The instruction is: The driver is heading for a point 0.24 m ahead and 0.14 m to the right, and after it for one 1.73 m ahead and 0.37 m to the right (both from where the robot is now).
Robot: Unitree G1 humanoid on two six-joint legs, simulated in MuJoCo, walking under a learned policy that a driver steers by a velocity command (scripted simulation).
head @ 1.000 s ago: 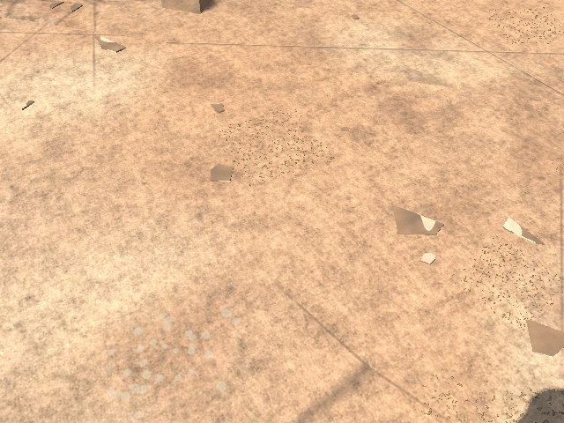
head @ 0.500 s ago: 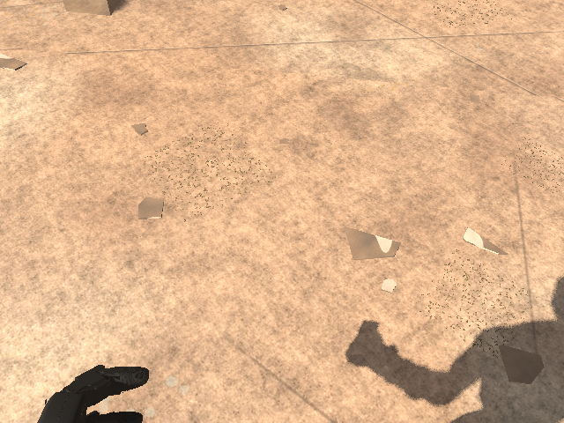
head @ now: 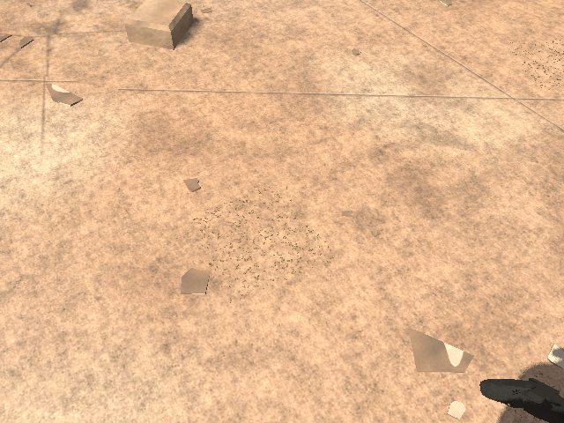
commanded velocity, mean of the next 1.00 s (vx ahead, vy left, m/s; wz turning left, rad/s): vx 0.17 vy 0.00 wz -0.41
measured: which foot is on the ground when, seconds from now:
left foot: down 0.00-0.46, up 0.48-0.86, down 0.88-1.00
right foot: down 0.00-0.02, up 0.04-0.44, down 0.46-1.00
